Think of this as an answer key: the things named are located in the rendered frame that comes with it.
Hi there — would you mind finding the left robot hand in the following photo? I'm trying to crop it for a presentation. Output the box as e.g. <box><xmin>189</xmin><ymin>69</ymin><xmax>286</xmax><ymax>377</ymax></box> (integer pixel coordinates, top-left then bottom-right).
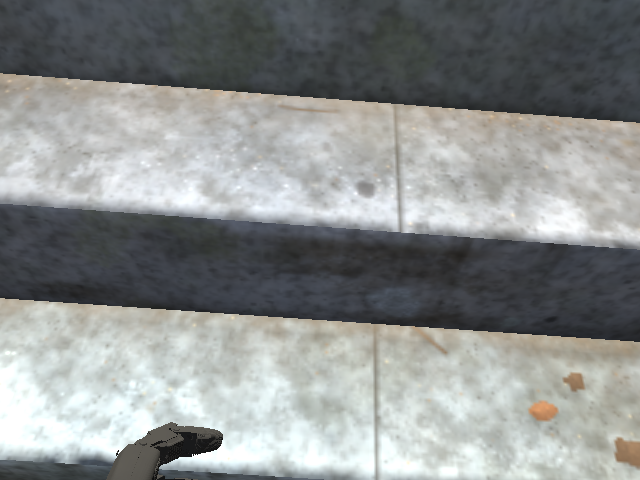
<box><xmin>106</xmin><ymin>422</ymin><xmax>223</xmax><ymax>480</ymax></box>

